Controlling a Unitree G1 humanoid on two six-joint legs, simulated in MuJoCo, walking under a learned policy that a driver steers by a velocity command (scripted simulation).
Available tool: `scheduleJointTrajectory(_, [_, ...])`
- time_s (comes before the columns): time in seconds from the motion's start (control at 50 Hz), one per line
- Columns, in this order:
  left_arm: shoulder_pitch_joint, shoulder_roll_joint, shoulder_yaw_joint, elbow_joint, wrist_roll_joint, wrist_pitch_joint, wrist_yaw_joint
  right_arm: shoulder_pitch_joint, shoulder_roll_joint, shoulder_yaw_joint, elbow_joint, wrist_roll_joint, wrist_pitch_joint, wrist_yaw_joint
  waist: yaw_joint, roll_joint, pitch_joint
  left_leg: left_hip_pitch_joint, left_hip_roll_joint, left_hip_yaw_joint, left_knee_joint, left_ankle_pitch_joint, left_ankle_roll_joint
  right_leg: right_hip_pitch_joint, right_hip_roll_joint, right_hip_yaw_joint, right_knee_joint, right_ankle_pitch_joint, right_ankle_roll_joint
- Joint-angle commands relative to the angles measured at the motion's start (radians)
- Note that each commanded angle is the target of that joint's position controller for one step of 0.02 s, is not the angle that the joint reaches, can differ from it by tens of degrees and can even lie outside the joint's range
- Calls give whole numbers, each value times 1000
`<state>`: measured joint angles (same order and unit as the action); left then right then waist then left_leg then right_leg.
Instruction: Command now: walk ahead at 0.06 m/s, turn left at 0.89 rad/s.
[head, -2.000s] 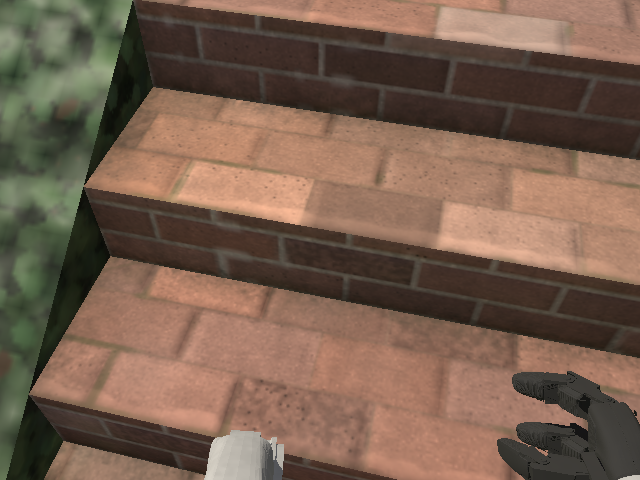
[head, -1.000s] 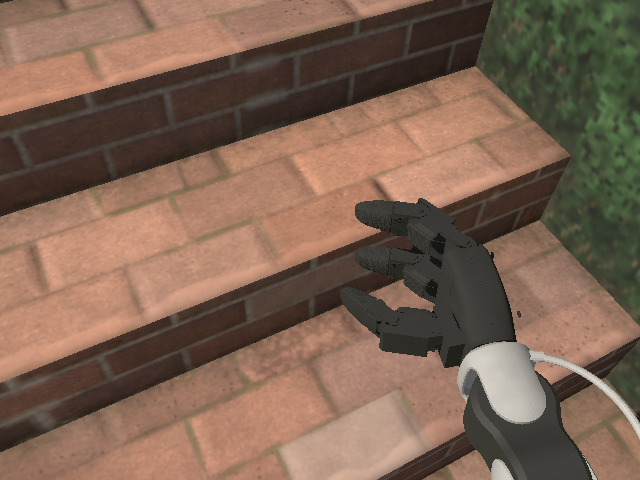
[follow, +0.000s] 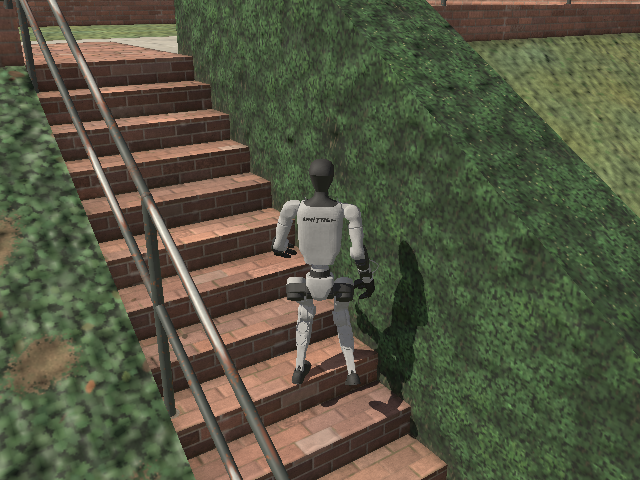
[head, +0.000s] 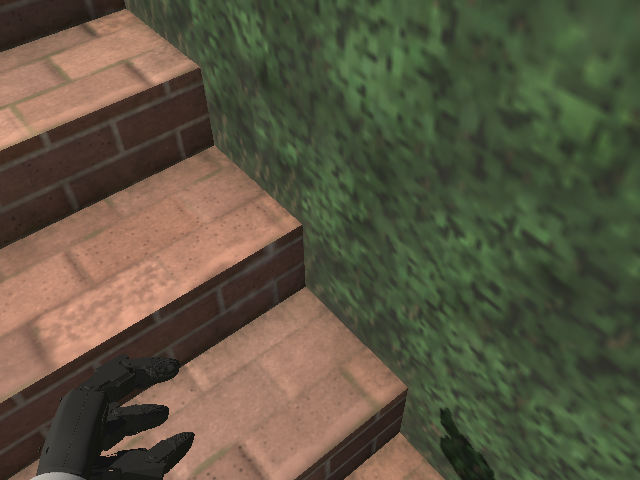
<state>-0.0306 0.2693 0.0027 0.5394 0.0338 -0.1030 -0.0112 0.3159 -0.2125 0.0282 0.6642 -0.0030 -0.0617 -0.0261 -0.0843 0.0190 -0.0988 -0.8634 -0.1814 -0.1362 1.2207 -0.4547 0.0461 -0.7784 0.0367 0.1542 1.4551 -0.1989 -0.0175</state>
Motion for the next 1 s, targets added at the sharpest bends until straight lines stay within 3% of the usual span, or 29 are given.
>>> scheduleJointTrajectory(0.02, [61, 24, -10, -57, -14, 8, 10, -130, -116, -23, -137, -10, -24, -27, 72, 30, -95, 45, 114, -469, -344, 96, 230, -2, 31, 9, 90, 101, 34])
scheduleJointTrajectory(0.14, [13, 58, -8, -97, 19, -1, 0, -65, -102, -20, -227, 36, -14, -34, 13, 77, -143, 118, 127, -629, -196, 284, 216, 19, 26, 87, -50, -55, 33])
scheduleJointTrajectory(0.18, [71, 8, -24, -85, 26, 2, -11, -144, -103, -11, -260, 22, -8, -42, 40, 57, -122, 32, 62, -559, -188, 92, 142, 217, 3, 64, -368, 50, 37])
scheduleJointTrajectory(0.2, [103, -33, -39, -75, 36, 11, -33, -169, -107, -10, -262, 17, 5, -45, 42, 52, -96, -47, 33, -558, -186, -20, 126, 340, 3, 56, -556, 84, 32])
scheduleJointTrajectory(0.22, [113, -76, -47, -60, 20, 19, -60, -138, -110, -12, -234, 26, 21, -45, 35, 54, -26, -53, 22, -556, -180, -133, 120, 411, -15, 31, -761, 179, 36])
scheduleJointTrajectory(0.26, [247, -159, -67, 12, 12, 38, -140, -98, -123, -11, -190, 63, 68, -17, 78, 40, 40, -183, -35, -503, -37, -230, 114, 711, -81, -86, -1180, 613, 11])
scheduleJointTrajectory(0.28, [233, -143, -53, 36, 18, 49, -173, 21, -134, -25, -160, 61, 82, 1, 33, -4, 56, -219, -105, -370, 125, -258, 65, 776, -104, -149, -1289, 625, -36])
scheduleJointTrajectory(0.3, [354, 3, 9, 72, 20, 32, -165, 108, -100, -33, -197, 16, 66, 28, -13, -183, -109, -518, -175, -147, 477, -303, -86, 1052, -323, 29, -862, 1139, -264])
scheduleJointTrajectory(0.32, [346, 156, 65, 86, 39, 40, -170, 227, -101, -31, -149, -6, 59, 31, -13, -259, -197, -721, -135, -65, 807, -482, -173, 1167, -546, 185, -817, 1376, -470])
scheduleJointTrajectory(0.34, [324, 215, 94, 88, 47, 32, -149, 218, -91, -23, -119, -14, 56, 32, 0, -151, -210, -781, -54, -52, 1074, -393, -199, 1123, -613, 256, -864, 1218, -484])
scheduleJointTrajectory(0.36, [301, 212, 85, 103, 60, 15, -121, 112, -45, 1, -142, -32, 57, 23, 6, -116, -145, -871, 54, -51, 1293, -226, -216, 998, -631, 289, -922, 890, -467])
scheduleJointTrajectory(0.4, [259, 74, 35, 120, 70, -1, -58, -142, -13, 19, -176, -26, 75, 9, 17, -16, -29, -761, 149, -8, 1281, -2, -141, 729, -462, 133, -1049, 216, -322])
scheduleJointTrajectory(0.42, [164, 31, 29, 81, 51, -10, -35, -149, -32, 16, -151, -26, 73, 12, 25, -9, -5, -616, 172, 40, 1138, 82, -146, 596, -379, 57, -1093, 81, -291])
scheduleJointTrajectory(0.46, [202, 46, 40, 114, 35, -20, -3, -218, -26, 18, -156, -28, 89, 32, 60, -89, 17, -559, 218, 65, 1047, 57, -136, 568, -353, 23, -1163, -35, -282])
scheduleJointTrajectory(0.52, [315, 68, 51, 155, 66, -29, -12, -214, -41, 14, -115, 14, 78, 42, 114, -134, 28, -615, 265, 42, 962, 131, -140, 698, -375, -57, -1165, 10, -272])
scheduleJointTrajectory(0.6, [456, 36, 35, 229, 83, 2, -39, -309, -13, 15, -88, 6, 48, 47, 141, -134, 83, -708, 325, 41, 816, 138, -83, 807, -442, -107, -1213, -1, -285])
scheduleJointTrajectory(0.68, [548, 43, 29, 320, 112, 20, -38, -412, 23, 26, -89, 4, 39, 71, 146, -143, 105, -777, 371, 66, 781, 111, -4, 901, -489, -185, -1248, 146, -281])
scheduleJointTrajectory(0.72, [537, 99, 63, 336, 70, 21, -46, -527, 20, 44, -111, -2, 61, 117, 171, -110, 128, -637, 397, 154, 465, -231, 18, 880, -522, -262, -1325, 274, -258])
scheduleJointTrajectory(0.74, [561, 70, 54, 360, 72, 22, -42, -536, 19, 43, -106, -6, 74, 126, 171, -98, 117, -629, 386, 168, 485, -251, 34, 898, -526, -274, -1333, 247, -237])
scheduleJointTrajectory(0.78, [458, 74, 54, 308, 53, 13, -25, -406, 54, 42, -58, -31, 93, 142, 104, -171, 129, -445, 355, 259, 463, -169, 39, 821, -516, -387, -1360, 336, -239])
scheduleJointTrajectory(0.8, [462, 94, 64, 294, 38, -3, -8, -384, 47, 30, -56, -23, 70, 144, 100, -193, 128, -356, 293, 309, 492, -184, 46, 823, -481, -434, -1304, 514, -231])
scheduleJointTrajectory(0.86, [431, 184, 89, 288, 68, -16, -2, -338, -9, 3, -90, 15, 75, 134, 7, -228, 27, -50, 187, 370, 232, -81, 104, 827, -465, -528, -1166, 1234, -205])
scheduleJointTrajectory(0.88, [428, 214, 99, 280, 49, -20, -6, -278, -36, -16, -87, 24, 78, 113, -28, -275, -11, 131, 137, 380, 30, 47, 133, 811, -463, -523, -1099, 1429, -172])
scheduleJointTrajectory(0.9, [427, 205, 97, 273, 59, -29, -25, -87, -111, -71, -67, 16, 91, 75, -112, -246, -103, 559, 59, 343, -75, 320, 211, 563, -416, -507, -848, 1396, -107])
scheduleJointTrajectory(0.92, [436, 62, 68, 188, 76, -28, -74, 75, -256, -125, -49, -9, 105, 14, -103, 139, -362, 1047, 254, -243, -396, 904, 430, 137, -243, -387, -430, 466, 25])
scheduleJointTrajectory(0.94, [364, 119, 98, 119, 15, -5, -118, 180, -360, -153, -48, -74, 113, 25, -107, 242, -545, 1000, 446, -696, -692, 921, 400, 119, -68, -84, 66, -35, 49])
scheduleJointTrajectory(0.96, [278, 106, 116, 117, -36, 9, -126, 162, -403, -179, 15, -90, 90, 43, -105, 183, -268, 784, 480, -620, -756, 771, 187, -66, 9, 103, 350, 46, 29])
scheduleJointTrajectory(0.98, [285, 89, 125, 162, -59, -7, -123, 80, -353, -165, 26, -44, 72, 70, -68, 174, -168, 595, 475, -590, -761, 505, 126, -119, 13, 163, 487, 83, 8])
scheduleJointTrajectory(1.0, [328, 44, 111, 215, -41, -24, -109, 10, -271, -137, 69, 12, 43, 94, -1, 177, -58, 459, 446, -525, -719, 384, 159, -183, 13, 161, 607, 97, -22])
